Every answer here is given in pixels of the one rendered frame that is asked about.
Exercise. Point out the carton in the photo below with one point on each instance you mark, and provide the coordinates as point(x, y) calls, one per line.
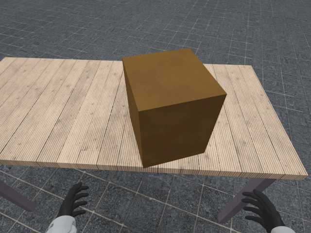
point(174, 103)

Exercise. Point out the table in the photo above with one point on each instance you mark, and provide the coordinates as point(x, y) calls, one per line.
point(72, 113)

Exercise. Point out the robot right hand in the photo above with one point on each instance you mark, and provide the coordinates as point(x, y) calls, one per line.
point(269, 216)

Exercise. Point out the robot left forearm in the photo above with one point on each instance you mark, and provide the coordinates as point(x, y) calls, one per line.
point(63, 224)

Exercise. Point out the robot left hand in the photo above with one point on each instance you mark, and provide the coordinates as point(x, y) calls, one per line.
point(68, 205)

